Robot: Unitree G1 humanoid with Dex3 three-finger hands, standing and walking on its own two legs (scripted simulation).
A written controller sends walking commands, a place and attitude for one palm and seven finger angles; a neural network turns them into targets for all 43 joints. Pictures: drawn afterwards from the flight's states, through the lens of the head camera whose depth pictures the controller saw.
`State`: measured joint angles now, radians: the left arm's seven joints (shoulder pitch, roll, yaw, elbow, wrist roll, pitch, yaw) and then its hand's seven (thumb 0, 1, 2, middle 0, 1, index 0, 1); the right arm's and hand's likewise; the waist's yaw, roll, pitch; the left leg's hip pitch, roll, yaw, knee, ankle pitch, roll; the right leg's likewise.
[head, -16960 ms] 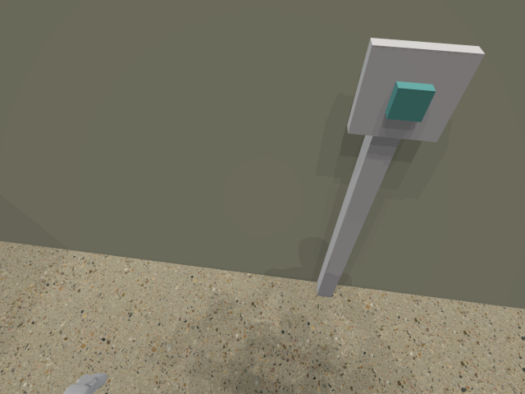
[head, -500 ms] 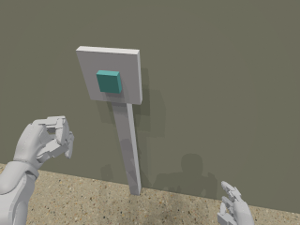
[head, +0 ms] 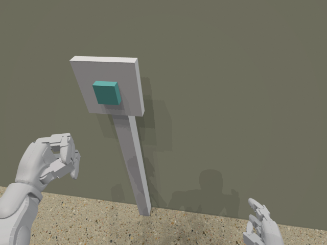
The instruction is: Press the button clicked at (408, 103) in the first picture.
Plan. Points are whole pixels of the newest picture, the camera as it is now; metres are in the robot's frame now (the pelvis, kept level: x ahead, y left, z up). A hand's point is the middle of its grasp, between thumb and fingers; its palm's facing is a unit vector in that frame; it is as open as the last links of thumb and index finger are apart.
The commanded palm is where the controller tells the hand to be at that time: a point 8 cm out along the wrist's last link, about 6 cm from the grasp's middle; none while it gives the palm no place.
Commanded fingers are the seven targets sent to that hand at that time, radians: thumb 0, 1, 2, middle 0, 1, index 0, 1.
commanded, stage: aim a knuckle at the button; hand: left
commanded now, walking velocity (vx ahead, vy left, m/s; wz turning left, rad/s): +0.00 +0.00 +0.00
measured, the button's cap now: (107, 92) +0.47 +0.21 +0.17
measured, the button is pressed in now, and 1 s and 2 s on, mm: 0 0 0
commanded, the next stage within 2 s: none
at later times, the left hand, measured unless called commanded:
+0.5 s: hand (89, 143) +0.30 +0.20 +0.14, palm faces -0.04 -1.00 -0.04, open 3.1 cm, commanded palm +0.27 +0.25 +0.15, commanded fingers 0.00 0.90 0.90 -1.30 -1.50 -1.30 -1.50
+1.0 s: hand (103, 131) +0.34 +0.18 +0.14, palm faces -0.02 -1.00 -0.03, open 3.1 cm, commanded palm +0.32 +0.24 +0.14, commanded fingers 0.00 0.90 0.90 -1.30 -1.50 -1.30 -1.50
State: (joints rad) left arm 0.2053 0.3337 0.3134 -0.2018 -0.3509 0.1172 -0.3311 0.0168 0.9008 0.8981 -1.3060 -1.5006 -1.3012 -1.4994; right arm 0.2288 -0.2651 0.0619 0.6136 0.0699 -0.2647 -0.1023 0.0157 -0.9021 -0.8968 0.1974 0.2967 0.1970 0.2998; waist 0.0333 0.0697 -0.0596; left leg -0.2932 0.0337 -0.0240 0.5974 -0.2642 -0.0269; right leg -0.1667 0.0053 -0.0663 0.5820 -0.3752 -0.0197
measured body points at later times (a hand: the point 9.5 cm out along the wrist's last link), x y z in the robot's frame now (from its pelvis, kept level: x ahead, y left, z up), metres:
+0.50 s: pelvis +0.01 +0.01 +0.00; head -0.01 -0.01 +0.45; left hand +0.29 +0.26 +0.15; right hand +0.18 -0.22 -0.07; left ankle +0.04 +0.14 -0.73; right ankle -0.04 -0.10 -0.73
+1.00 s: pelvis +0.00 +0.01 +0.00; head -0.01 -0.01 +0.45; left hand +0.34 +0.24 +0.15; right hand +0.16 -0.23 -0.09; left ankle +0.04 +0.14 -0.73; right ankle -0.04 -0.10 -0.73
